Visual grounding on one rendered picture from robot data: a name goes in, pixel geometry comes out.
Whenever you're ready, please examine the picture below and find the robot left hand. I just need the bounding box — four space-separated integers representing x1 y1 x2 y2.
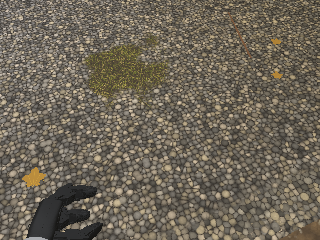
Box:
27 183 103 240

